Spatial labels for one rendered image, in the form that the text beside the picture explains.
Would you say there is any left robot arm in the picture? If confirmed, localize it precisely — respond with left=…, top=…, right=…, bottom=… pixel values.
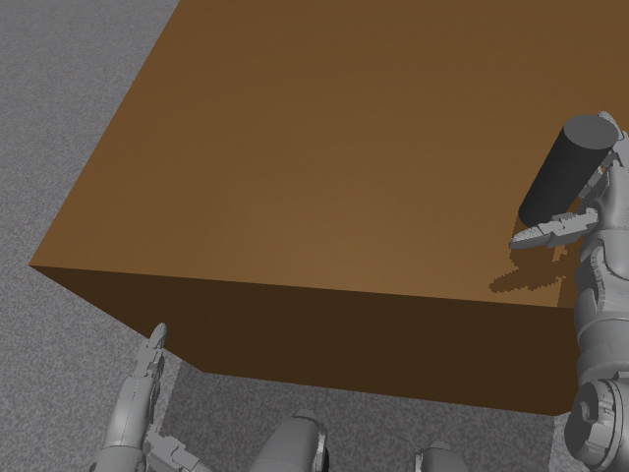
left=86, top=445, right=146, bottom=472

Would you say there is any left robot hand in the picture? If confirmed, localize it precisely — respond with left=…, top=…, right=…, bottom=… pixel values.
left=102, top=323, right=213, bottom=472

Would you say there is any can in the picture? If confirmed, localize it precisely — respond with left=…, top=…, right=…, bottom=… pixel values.
left=518, top=114, right=619, bottom=228

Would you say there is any right robot arm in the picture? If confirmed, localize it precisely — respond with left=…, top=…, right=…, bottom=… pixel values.
left=564, top=229, right=629, bottom=472

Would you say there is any right robot hand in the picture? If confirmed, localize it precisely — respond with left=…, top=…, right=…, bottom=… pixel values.
left=509, top=111, right=629, bottom=250

